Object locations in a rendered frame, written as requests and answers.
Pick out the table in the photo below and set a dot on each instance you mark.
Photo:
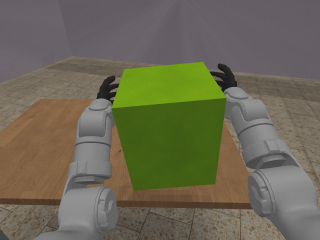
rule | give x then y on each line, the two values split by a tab
37	148

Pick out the robot right upper arm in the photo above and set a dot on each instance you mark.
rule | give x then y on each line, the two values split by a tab
286	196

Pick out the left robot hand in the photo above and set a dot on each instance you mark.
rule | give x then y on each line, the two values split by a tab
106	87

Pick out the left robot forearm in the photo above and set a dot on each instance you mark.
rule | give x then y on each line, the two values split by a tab
91	162

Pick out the right robot forearm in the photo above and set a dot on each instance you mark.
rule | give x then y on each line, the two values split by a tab
261	144

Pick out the carton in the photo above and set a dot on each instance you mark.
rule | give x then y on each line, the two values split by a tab
169	119

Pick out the right robot hand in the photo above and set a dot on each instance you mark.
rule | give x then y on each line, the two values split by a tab
228	78

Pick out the robot left upper arm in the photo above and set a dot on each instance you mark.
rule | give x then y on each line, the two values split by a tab
86	213

